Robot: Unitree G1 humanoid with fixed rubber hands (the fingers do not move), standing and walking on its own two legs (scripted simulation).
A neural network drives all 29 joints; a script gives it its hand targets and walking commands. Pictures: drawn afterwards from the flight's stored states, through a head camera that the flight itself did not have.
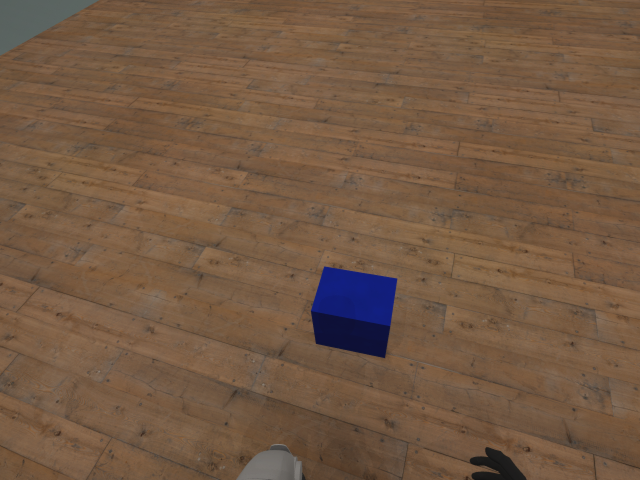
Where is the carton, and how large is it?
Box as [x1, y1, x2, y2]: [311, 266, 396, 357]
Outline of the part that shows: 324,266 311,309 316,343 384,357 396,278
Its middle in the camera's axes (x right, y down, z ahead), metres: +0.11 +0.23 +1.28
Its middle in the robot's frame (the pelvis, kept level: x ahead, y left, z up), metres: +0.72 +0.01 -0.66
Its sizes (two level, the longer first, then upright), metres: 0.238 0.170 0.224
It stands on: the floor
